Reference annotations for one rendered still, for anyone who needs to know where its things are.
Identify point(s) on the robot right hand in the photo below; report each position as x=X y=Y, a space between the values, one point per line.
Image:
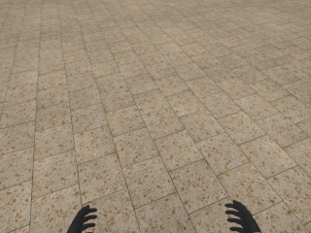
x=247 y=221

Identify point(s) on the robot left hand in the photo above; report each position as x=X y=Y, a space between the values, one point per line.
x=77 y=225

